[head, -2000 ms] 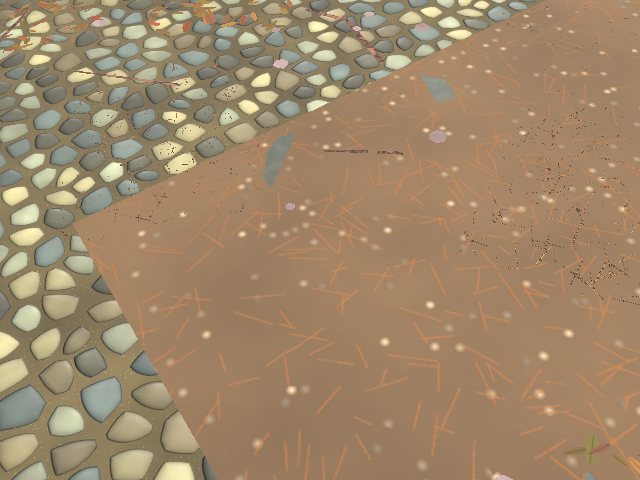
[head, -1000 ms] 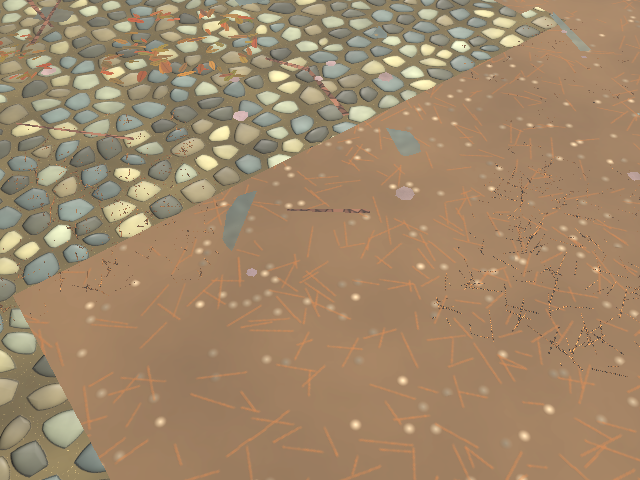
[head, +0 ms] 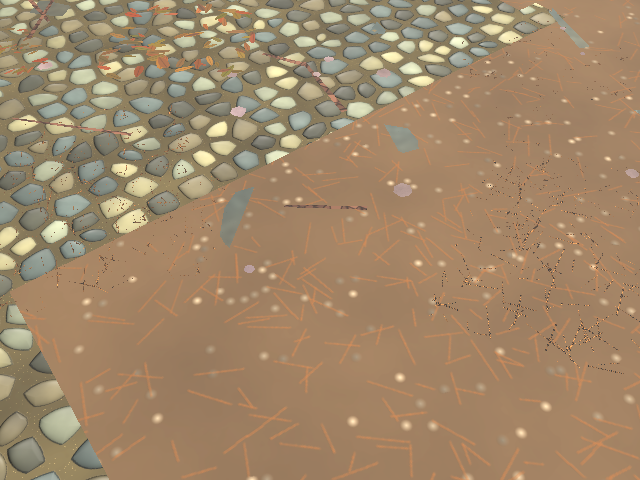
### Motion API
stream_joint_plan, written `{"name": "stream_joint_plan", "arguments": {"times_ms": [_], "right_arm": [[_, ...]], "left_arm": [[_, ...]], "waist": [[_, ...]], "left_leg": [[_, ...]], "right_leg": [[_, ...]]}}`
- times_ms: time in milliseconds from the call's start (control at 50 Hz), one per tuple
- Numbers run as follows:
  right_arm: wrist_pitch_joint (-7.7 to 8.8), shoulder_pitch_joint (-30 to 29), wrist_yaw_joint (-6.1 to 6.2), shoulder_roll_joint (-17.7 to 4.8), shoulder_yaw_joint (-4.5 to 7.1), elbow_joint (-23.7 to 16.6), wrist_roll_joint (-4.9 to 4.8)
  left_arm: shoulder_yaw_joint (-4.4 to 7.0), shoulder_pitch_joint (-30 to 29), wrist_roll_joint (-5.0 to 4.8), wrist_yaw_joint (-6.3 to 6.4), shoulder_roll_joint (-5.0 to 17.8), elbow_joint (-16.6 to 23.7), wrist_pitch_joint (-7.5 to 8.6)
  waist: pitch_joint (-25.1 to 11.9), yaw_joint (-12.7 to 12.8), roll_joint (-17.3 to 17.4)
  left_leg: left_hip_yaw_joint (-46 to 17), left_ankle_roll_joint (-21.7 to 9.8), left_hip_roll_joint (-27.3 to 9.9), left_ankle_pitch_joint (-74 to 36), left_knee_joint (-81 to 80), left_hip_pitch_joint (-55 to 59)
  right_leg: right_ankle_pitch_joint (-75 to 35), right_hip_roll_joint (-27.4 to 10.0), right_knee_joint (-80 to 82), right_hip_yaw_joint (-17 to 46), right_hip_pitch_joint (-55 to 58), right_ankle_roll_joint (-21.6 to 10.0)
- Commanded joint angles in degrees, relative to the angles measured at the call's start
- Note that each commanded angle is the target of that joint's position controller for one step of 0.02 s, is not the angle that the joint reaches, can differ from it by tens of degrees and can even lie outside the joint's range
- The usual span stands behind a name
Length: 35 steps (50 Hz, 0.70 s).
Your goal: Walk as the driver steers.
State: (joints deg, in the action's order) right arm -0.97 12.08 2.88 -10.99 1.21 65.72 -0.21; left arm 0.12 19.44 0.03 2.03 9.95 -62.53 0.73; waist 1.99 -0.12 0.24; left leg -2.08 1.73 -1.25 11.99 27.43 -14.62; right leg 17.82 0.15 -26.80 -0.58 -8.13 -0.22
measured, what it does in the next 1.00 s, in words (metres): walks ahead: right foot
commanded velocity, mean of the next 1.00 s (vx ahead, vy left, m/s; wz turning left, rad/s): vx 0.30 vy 0.00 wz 0.00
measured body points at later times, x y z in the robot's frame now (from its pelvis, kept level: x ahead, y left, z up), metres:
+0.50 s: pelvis +0.07 +0.04 -0.01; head +0.08 +0.06 +0.44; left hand +0.06 +0.29 -0.16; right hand +0.06 -0.22 -0.15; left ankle +0.05 +0.13 -0.74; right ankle -0.03 -0.10 -0.67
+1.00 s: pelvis +0.34 -0.02 -0.01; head +0.37 -0.02 +0.44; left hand +0.49 +0.23 -0.13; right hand +0.31 -0.27 -0.16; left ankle +0.17 +0.13 -0.63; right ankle +0.42 -0.10 -0.74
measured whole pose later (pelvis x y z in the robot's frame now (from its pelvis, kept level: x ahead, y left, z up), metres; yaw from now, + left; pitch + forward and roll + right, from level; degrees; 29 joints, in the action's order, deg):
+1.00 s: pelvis +0.34 -0.02 -0.01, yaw +0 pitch +1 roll +0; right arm 6.0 21.5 0.4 -13.0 1.8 59.3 -1.7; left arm 3.2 5.7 -0.7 -2.5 13.7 -51.7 6.2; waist 2.9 -1.0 0.7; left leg -2.9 -2.7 -1.2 23.5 69.3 -15.8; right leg 8.6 2.0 -31.1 -4.3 -23.8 -3.9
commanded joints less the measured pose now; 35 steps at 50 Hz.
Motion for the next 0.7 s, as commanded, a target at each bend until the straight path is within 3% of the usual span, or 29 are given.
{"name": "stream_joint_plan", "arguments": {"times_ms": [20, 160, 180, 220, 240, 280, 300, 320, 360, 400, 420, 440, 460, 480, 500, 520, 540, 560, 600, 640, 700], "right_arm": [[0.26, 2.40, 0.17, -5.41, 0.73, -0.99, -0.01], [0.27, 3.04, 0.20, -5.15, 0.71, -1.11, -0.05], [0.23, 4.02, 0.22, -4.44, 0.54, -0.60, -0.02], [0.28, 4.20, 0.32, -4.83, 0.87, -0.67, -0.55], [0.73, 3.10, 0.21, -4.89, 0.96, -1.41, -0.51], [2.67, 0.00, -0.73, -2.84, 0.56, -3.54, -0.58], [3.71, -1.17, -1.34, -2.77, 0.53, -4.40, -0.78], [4.58, -1.69, -1.90, -2.88, 0.62, -5.16, -1.24], [5.95, 0.83, -2.60, -3.15, 0.89, -5.21, -2.00], [6.23, 11.14, -2.81, -3.95, 2.11, -0.53, -1.55], [6.20, 18.40, -2.76, -6.53, 3.26, 1.02, -1.25], [6.42, 26.55, -2.77, -14.27, 5.03, 1.37, -1.69], [7.36, 26.13, -3.22, -12.36, 3.93, 1.22, -0.29], [8.12, 19.58, -3.18, -8.99, 2.80, -0.70, -0.27], [8.38, 15.01, -3.41, -6.90, 2.08, -2.39, -0.30], [8.27, 12.45, -3.75, -6.30, 1.61, -3.40, -0.29], [7.97, 12.18, -3.84, -4.98, 1.09, -3.66, -0.17], [7.48, 13.66, -3.68, -3.90, 0.69, -3.39, 0.02], [6.88, 16.79, -2.93, -4.86, 0.61, -2.92, 0.20], [6.51, 17.07, -2.18, -6.92, 0.81, -3.58, 0.44], [6.15, 17.33, -1.52, -8.64, 1.12, -4.62, 0.41]], "left_arm": [[0.80, 5.17, -0.02, 0.16, 4.95, 0.49, 0.22], [0.83, 5.97, -0.06, 0.20, 4.60, 0.48, 0.27], [0.75, 7.11, -0.08, 0.27, 4.10, -0.11, 0.19], [1.63, 6.96, -0.74, 0.72, 6.56, 0.37, -0.13], [2.06, 7.15, -1.04, 0.88, 7.80, 0.95, -0.06], [3.46, 9.29, -1.66, 0.80, 11.46, 1.30, 0.85], [3.91, 8.87, -1.70, 0.74, 12.10, 1.71, 1.35], [3.85, 7.72, -1.38, 0.59, 11.34, 2.30, 1.85], [3.74, 4.15, -1.93, 0.07, 10.28, 3.73, 2.26], [3.68, 1.93, -2.29, -0.35, 10.08, 4.85, 2.06], [3.13, -0.04, -1.87, -0.57, 8.76, 5.88, 2.53], [2.03, -0.07, -1.31, -0.58, 4.37, 7.99, 3.56], [1.96, -0.96, -2.42, -0.65, 3.86, 8.98, 4.61], [2.33, -2.40, -3.48, -1.08, 5.60, 9.66, 5.35], [2.44, -2.95, -3.29, -1.51, 6.13, 9.48, 5.88], [3.01, -3.27, -2.54, -1.58, 7.02, 9.27, 6.26], [3.83, -4.06, -1.88, -1.73, 8.64, 9.29, 6.28], [4.15, -4.17, -1.74, -2.13, 8.58, 9.15, 6.02], [3.87, -6.01, -1.64, -2.74, 6.21, 9.63, 5.20], [3.24, -12.07, -1.46, -2.83, 4.70, 12.15, 4.79], [2.41, -20.54, -1.56, -3.28, 4.16, 15.30, 4.97]], "waist": [[1.53, 0.00, -0.28], [1.67, 0.00, -0.31], [0.32, 0.03, -0.61], [2.82, 0.34, -3.21], [5.38, 0.90, -4.69], [8.55, 2.43, -10.79], [10.27, 2.54, -11.10], [11.39, 1.90, -10.61], [10.61, -0.80, -8.94], [6.21, -4.48, -5.27], [3.29, -7.49, 1.39], [-1.43, -9.15, 17.33], [-1.89, -7.66, 15.47], [3.64, -4.71, 8.32], [4.89, -3.24, 5.20], [5.34, -2.07, 3.39], [5.26, -1.61, 3.59], [4.40, -1.59, 4.47], [3.96, -1.74, 4.22], [5.29, -2.33, 3.14], [6.53, -3.90, 3.98]], "left_leg": [[0.28, -1.88, -0.14, -7.58, -3.02, 4.17], [0.30, -1.91, -0.10, -7.76, -2.85, 4.10], [1.22, -1.93, 0.70, -2.45, -2.63, 4.68], [4.56, -2.51, 3.85, 15.13, 1.74, 0.32], [5.13, -2.99, 4.25, 19.71, 4.39, -4.02], [6.29, -3.44, 3.15, 13.86, 15.39, -11.43], [4.43, -4.30, 0.60, 12.51, 19.61, -13.93], [3.24, -5.20, -0.97, 14.53, 20.79, -16.10], [3.74, -6.76, -1.57, 14.96, 10.52, -10.87], [7.72, -5.52, 3.37, 3.86, 0.69, 8.91], [-1.52, -6.86, -1.92, 5.68, -3.68, 17.18], [-25.95, -13.99, -15.74, 11.41, -13.76, 26.17], [-42.28, -19.18, -22.22, 19.68, -19.51, 23.76], [-37.29, -17.98, -21.97, 20.46, -18.89, 20.46], [-28.89, -15.69, -18.74, 17.20, -18.79, 18.25], [-22.10, -13.77, -16.03, 10.87, -19.34, 16.81], [-15.98, -11.92, -13.39, 3.25, -19.60, 15.94], [-11.71, -10.92, -11.49, -2.48, -19.65, 15.76], [-7.60, -11.35, -10.53, -10.90, -19.76, 15.86], [-5.81, -12.19, -10.80, -13.73, -20.92, 14.29], [-2.73, -12.04, -9.82, -13.19, -22.57, 10.79]], "right_leg": [[-6.93, -1.27, 6.18, 1.05, -6.65, -0.59], [-7.10, -1.26, 6.04, 0.99, -6.69, -0.57], [-1.40, -0.83, 6.56, 0.62, -6.16, -0.79], [17.61, -1.63, 7.96, 3.07, -8.17, -3.33], [25.61, -4.25, 10.13, 6.84, -9.31, -5.27], [32.46, -14.35, 16.72, 20.16, -7.78, -10.76], [31.20, -18.33, 18.66, 24.92, -8.36, -13.13], [27.69, -19.55, 18.74, 25.93, -7.59, -13.65], [19.68, -16.59, 15.50, 19.63, -7.22, -10.67], [10.94, -9.44, 6.92, 10.19, -14.59, -7.41], [1.70, -5.07, -7.06, 4.39, -19.71, -5.04], [5.82, 1.96, -27.82, -3.27, -30.59, -1.32], [13.15, 2.02, -41.43, 4.21, -36.21, -2.11], [9.17, -1.89, -47.41, 6.58, -40.88, -3.85], [3.04, -4.32, -47.53, 6.26, -41.23, -5.00], [-1.71, -6.01, -44.25, 5.37, -40.41, -5.36], [-4.73, -7.13, -40.57, 4.43, -38.15, -5.19], [-6.47, -7.41, -38.28, 3.23, -36.10, -4.73], [-8.36, -7.27, -34.70, 1.08, -36.05, -3.14], [-11.12, -7.07, -27.17, 0.22, -37.03, -1.65], [-16.98, -4.95, -14.39, -1.93, -32.41, -0.80]]}}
